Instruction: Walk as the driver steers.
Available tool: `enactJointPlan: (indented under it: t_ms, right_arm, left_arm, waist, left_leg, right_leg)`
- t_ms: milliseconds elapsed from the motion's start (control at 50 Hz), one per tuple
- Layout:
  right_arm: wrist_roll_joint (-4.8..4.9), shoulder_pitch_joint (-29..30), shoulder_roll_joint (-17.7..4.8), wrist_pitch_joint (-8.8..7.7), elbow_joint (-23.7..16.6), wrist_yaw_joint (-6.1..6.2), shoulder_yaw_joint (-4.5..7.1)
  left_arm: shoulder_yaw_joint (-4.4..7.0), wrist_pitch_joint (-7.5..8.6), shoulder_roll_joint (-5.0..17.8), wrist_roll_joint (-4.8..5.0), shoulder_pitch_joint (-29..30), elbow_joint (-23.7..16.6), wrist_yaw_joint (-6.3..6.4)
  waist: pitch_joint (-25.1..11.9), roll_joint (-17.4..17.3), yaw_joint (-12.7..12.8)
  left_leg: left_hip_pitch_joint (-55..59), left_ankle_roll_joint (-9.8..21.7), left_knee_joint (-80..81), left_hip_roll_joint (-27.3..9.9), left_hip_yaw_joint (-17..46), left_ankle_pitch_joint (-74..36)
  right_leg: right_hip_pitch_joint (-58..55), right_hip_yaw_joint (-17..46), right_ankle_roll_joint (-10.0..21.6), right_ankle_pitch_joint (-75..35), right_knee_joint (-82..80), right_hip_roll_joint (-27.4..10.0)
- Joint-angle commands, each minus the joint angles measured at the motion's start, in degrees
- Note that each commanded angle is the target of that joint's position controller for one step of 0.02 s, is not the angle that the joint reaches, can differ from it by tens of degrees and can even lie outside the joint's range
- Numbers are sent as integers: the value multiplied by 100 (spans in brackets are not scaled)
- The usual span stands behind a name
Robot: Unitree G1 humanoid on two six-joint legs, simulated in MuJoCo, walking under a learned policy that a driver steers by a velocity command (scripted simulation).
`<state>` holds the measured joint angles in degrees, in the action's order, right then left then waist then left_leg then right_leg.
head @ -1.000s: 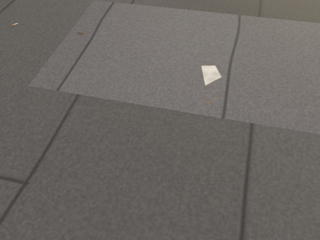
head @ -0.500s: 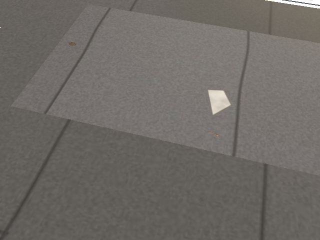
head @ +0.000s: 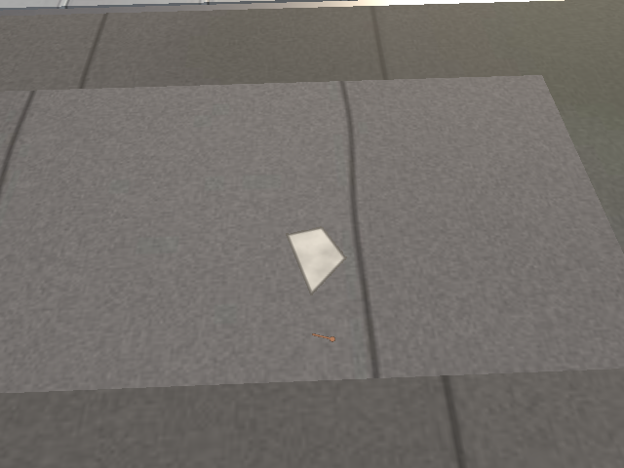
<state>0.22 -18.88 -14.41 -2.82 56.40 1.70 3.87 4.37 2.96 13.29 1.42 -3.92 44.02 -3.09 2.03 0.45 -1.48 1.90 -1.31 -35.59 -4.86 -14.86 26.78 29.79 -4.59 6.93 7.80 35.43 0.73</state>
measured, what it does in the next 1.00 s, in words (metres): walks ahead, turning right: left foot, then right foot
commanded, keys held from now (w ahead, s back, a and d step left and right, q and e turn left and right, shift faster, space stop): w+e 0.10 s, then e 0.90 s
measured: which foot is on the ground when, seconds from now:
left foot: down 0.00-0.00, up 0.02-0.42, down 0.44-0.88, up 0.90-1.00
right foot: down 0.00-0.44, up 0.46-0.86, down 0.88-1.00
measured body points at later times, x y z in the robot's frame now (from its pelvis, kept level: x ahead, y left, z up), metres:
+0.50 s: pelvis +0.23 +0.01 +0.01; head +0.27 +0.00 +0.46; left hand +0.42 +0.26 -0.10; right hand +0.35 -0.29 -0.07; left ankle +0.37 +0.08 -0.71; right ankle +0.11 -0.08 -0.67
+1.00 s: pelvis +0.24 -0.03 +0.02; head +0.25 -0.08 +0.47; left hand +0.51 +0.13 -0.05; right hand +0.20 -0.36 -0.09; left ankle +0.35 +0.08 -0.64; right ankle +0.19 -0.11 -0.71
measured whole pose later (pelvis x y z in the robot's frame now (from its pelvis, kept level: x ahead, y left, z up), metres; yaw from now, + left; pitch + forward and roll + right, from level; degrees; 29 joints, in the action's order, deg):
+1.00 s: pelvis +0.24 -0.03 +0.02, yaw -36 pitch +2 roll +3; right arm -0.5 -5.5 -18.3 1.2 43.3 1.8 5.4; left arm 4.3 -1.4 16.6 -0.5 -14.4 36.5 0.7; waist 1.9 -2.3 0.4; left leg -32.5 -2.3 -58.9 -1.5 -0.7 24.0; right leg 18.3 2.3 2.3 14.7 31.0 0.4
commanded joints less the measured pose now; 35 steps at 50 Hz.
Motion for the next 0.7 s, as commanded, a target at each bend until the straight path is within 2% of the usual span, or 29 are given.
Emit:
enactJointPlan:
  t_ms: [20,40,60,80,100,120,140,180,200,260,320,360,400,420,440,460,480,500,520,540,580,620,700]
  right_arm:
    - [-7,-48,-331,-442,-840,-134,-79]
    - [218,714,-739,-617,-1015,-207,42]
    - [255,934,-734,-684,-1101,-217,31]
    - [129,934,-721,-676,-1020,-170,58]
    - [42,834,-791,-598,-993,-139,124]
    - [13,752,-802,-495,-1010,-131,154]
    - [-29,696,-748,-413,-1047,-110,164]
    - [-114,813,-610,-309,-1152,-55,144]
    - [-129,990,-553,-283,-1233,-33,126]
    - [-99,1516,-409,-250,-1420,-56,51]
    - [-29,1923,-514,-219,-1611,-127,53]
    - [-41,1923,-689,-230,-1667,-159,103]
    - [-72,1634,-850,-306,-1631,-177,165]
    - [-124,1335,-904,-361,-1575,-165,188]
    - [-252,927,-1210,-380,-1574,-116,245]
    - [-375,797,-1339,-302,-1631,-83,232]
    - [-169,731,-1219,-197,-1605,-103,251]
    - [-106,985,-808,-131,-1782,-80,150]
    - [-125,1174,-647,-39,-1814,-56,82]
    - [-129,1370,-590,40,-1853,-40,40]
    - [-197,1565,-771,122,-1832,-1,80]
    - [-197,1501,-798,135,-1801,25,107]
    - [-134,1460,-982,184,-1774,64,187]
  left_arm:
    - [505,51,1757,-42,-2106,17,137]
    - [379,94,1311,-101,-2093,40,123]
    - [310,132,1068,-66,-1721,0,127]
    - [249,146,888,-46,-1251,-119,118]
    - [189,151,725,-70,-950,-224,133]
    - [165,149,713,-106,-796,-315,159]
    - [185,154,810,-102,-761,-344,188]
    - [242,147,1050,-125,-871,-354,272]
    - [264,118,1123,-118,-942,-348,318]
    - [274,-40,1114,-37,-1119,-355,419]
    - [272,-168,1103,-19,-1247,-356,478]
    - [263,-223,1049,-25,-1222,-391,523]
    - [244,-239,991,-30,-983,-519,564]
    - [210,-237,902,-27,-838,-606,563]
    - [108,-207,600,-114,-837,-770,552]
    - [39,-188,295,-136,-2015,-696,535]
    - [113,-206,910,-54,-2449,-624,484]
    - [242,-309,1331,3,-1907,-569,503]
    - [273,-434,1378,-8,-1448,-639,539]
    - [288,-552,1330,-24,-1268,-677,566]
    - [229,-646,1011,-2,-1285,-774,548]
    - [178,-624,803,-5,-1261,-849,551]
    - [116,-579,739,-64,-921,-1050,491]
  waist:
    - [-2366,1103,632]
    - [-1903,557,895]
    - [-1238,326,706]
    - [-839,-119,412]
    - [-649,-99,195]
    - [-535,-21,45]
    - [-474,-3,-36]
    - [-415,46,-77]
    - [-405,126,-39]
    - [-585,445,176]
    - [-697,615,355]
    - [-700,649,310]
    - [-719,747,115]
    - [-823,668,-72]
    - [-1401,86,-151]
    - [-2042,-1415,354]
    - [-2430,-1679,413]
    - [-1831,-988,193]
    - [-1407,-612,133]
    - [-1055,-531,154]
    - [-639,-807,279]
    - [-685,-904,234]
    - [-976,-864,102]
  left_leg:
    - [-4295,59,-4704,799,1569,751]
    - [-4880,231,-4776,436,2077,325]
    - [-4918,345,-4317,177,2003,-217]
    - [-4553,323,-3808,-53,1961,-553]
    - [-4113,264,-3404,-204,1949,-751]
    - [-3786,175,-3227,-245,1935,-822]
    - [-3638,53,-3004,-222,1865,-839]
    - [-3494,-150,-2422,-49,1698,-1159]
    - [-3468,-212,-1988,71,1629,-1431]
    - [-3111,-230,-657,416,1585,-2462]
    - [-2912,-223,128,636,1691,-2894]
    - [-2855,-167,483,657,1892,-2683]
    - [-2563,-7,894,625,1968,-2566]
    - [-2016,137,1356,485,1912,-3226]
    - [-766,501,1155,-443,2606,-4862]
    - [841,1551,874,-1921,4213,-7003]
    - [904,1998,1123,-2421,5275,-5422]
    - [420,1777,1264,-1949,4580,-4287]
    - [-144,1512,1383,-1580,3873,-3459]
    - [-741,1415,1574,-1311,3436,-2896]
    - [-1677,1320,1972,-886,2645,-2408]
    - [-1600,1418,2066,-858,2264,-2610]
    - [-1286,1580,2083,-1208,2006,-2774]
  right_leg:
    - [-5453,5305,2008,462,-1614,-2130]
    - [-5226,4604,1589,288,-1817,-1898]
    - [-4387,3683,1335,-125,-1809,-1670]
    - [-3453,3034,1142,-615,-1872,-1401]
    - [-2772,2617,1038,-1013,-1988,-1216]
    - [-2306,2432,1004,-1548,-2078,-1100]
    - [-2007,2240,1010,-2234,-2075,-1039]
    - [-1566,1757,954,-3440,-1966,-843]
    - [-1450,1587,872,-3679,-1888,-718]
    - [-1373,1410,522,-3348,-1605,-416]
    - [-1595,1819,325,-2487,-1344,-503]
    - [-1877,2277,271,-2033,-1036,-619]
    - [-2068,2660,171,-1730,-578,-601]
    - [-1978,2609,-2,-1460,-114,-345]
    - [-1403,2219,-266,-456,1099,76]
    - [-32,1702,-612,3504,2578,911]
    - [504,1601,-776,3461,3509,472]
    - [768,1463,-958,2936,3928,216]
    - [852,1244,-1055,2496,3974,69]
    - [761,1157,-1115,2235,3963,-62]
    - [267,844,-1113,1817,3590,-144]
    - [152,655,-1113,1704,3058,-169]
    - [-152,574,-1041,1403,2050,-427]
Keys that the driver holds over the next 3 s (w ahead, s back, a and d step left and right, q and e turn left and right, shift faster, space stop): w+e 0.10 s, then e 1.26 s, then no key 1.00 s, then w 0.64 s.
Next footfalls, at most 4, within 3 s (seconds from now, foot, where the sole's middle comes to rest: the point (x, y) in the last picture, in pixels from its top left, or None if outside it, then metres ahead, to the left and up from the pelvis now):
0.44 left None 0.41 0.06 -0.75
0.88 right None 0.23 -0.14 -0.75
1.34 left None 0.38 0.02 -0.75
1.70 right None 0.16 -0.13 -0.75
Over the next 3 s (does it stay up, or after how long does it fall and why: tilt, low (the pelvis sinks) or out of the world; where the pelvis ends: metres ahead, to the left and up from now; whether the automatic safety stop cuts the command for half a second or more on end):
stays up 0.37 -0.19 0.02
